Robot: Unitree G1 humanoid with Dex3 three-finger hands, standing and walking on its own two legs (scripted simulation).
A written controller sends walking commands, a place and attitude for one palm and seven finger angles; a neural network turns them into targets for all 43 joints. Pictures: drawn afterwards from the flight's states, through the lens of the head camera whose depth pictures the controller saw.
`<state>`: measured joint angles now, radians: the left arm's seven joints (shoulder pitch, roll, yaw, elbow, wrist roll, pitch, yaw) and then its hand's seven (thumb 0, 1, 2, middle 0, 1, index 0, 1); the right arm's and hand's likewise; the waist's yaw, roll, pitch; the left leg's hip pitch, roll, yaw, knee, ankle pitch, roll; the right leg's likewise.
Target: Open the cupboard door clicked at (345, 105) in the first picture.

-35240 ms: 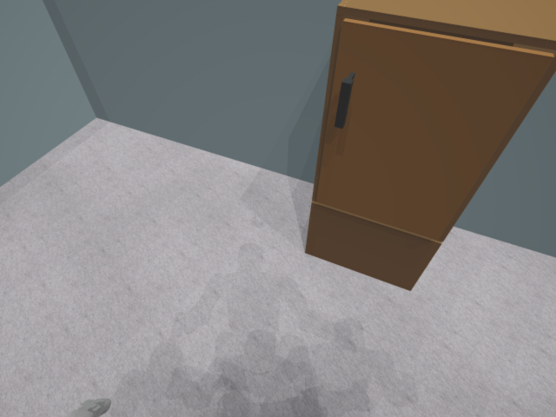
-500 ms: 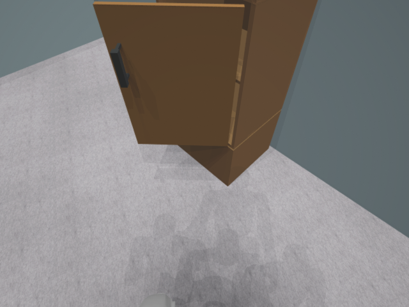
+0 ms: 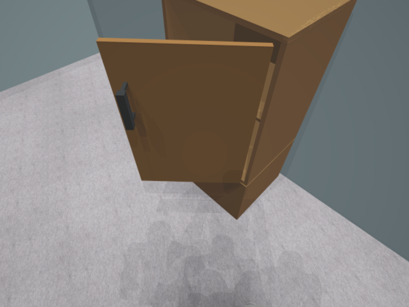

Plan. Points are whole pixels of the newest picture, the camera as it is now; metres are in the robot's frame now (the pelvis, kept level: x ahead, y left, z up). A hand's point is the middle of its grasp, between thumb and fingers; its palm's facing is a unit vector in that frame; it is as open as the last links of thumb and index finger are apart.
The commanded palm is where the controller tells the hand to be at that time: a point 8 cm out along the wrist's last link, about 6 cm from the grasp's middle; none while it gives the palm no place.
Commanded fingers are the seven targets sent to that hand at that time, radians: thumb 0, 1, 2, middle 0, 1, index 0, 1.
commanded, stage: come to a stop and stand still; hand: left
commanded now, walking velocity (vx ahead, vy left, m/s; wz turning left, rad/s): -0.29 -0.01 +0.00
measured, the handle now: (127, 106) +0.60 +0.25 +0.02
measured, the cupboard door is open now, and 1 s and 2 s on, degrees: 43 43 43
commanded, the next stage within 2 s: look again from close up in 1.00 s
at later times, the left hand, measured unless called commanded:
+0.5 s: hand out of the picture +0.08 +0.20 -0.18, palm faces +0.07 -0.98 -0.19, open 7.4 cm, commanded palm none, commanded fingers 0.00 0.90 0.90 -0.20 -0.30 -0.20 -0.30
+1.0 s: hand out of the picture -0.02 +0.15 -0.18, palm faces +0.03 -0.99 -0.16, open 7.4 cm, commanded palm none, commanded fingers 0.00 0.90 0.90 -0.20 -0.30 -0.20 -0.30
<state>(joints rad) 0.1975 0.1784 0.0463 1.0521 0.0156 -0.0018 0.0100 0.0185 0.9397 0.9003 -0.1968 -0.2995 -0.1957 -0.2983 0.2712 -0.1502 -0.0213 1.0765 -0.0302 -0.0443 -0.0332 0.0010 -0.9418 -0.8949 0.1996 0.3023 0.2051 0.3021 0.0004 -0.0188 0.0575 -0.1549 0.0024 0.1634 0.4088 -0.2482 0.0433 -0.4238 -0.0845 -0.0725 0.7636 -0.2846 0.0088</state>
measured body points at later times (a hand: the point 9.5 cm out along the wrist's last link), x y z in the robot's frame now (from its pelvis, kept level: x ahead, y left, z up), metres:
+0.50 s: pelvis +0.01 +0.02 +0.00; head +0.05 +0.04 +0.44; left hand +0.08 +0.25 -0.17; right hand +0.06 -0.22 -0.15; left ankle +0.00 +0.10 -0.74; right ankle -0.02 -0.12 -0.70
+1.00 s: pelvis -0.01 -0.01 +0.00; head +0.00 -0.01 +0.45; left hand -0.02 +0.20 -0.16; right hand -0.03 -0.23 -0.16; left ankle +0.00 +0.10 -0.74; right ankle -0.04 -0.12 -0.74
